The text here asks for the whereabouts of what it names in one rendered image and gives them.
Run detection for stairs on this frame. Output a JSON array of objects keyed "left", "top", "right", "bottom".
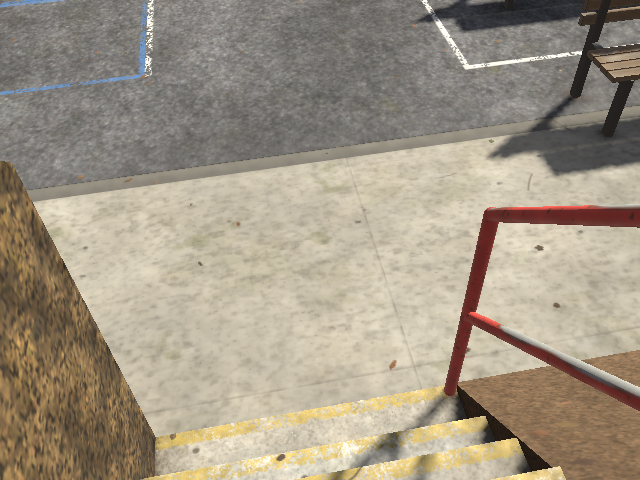
[{"left": 140, "top": 385, "right": 566, "bottom": 480}]

